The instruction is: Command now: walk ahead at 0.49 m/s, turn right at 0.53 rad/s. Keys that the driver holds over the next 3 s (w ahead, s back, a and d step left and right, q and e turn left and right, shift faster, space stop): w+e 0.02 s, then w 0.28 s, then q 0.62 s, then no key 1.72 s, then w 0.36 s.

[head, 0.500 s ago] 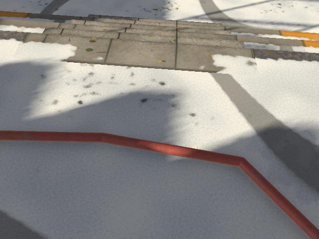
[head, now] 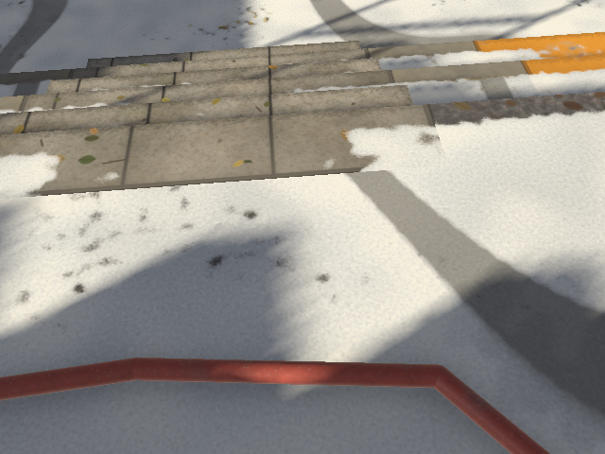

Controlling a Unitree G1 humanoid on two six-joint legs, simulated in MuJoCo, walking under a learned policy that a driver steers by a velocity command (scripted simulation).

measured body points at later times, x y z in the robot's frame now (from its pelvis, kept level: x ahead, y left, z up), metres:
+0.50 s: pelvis +0.27 +0.05 +0.00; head +0.31 +0.06 +0.45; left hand +0.40 +0.30 -0.13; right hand +0.29 -0.21 -0.13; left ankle +0.30 +0.12 -0.74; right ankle +0.29 -0.08 -0.68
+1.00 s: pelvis +0.35 +0.01 +0.00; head +0.39 -0.01 +0.45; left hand +0.41 +0.29 -0.10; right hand +0.51 -0.25 -0.14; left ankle +0.29 +0.13 -0.66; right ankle +0.41 -0.07 -0.74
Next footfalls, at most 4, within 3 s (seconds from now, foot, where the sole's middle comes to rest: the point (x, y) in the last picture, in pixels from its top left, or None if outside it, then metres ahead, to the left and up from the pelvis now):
0.26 left None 0.34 0.12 -0.78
0.76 right None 0.45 -0.06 -0.78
1.20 left None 0.33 0.13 -0.78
1.50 right None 0.38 -0.09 -0.78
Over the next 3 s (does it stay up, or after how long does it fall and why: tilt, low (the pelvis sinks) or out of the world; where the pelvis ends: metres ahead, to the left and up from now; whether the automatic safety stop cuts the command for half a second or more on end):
stays up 0.37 0.05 -0.01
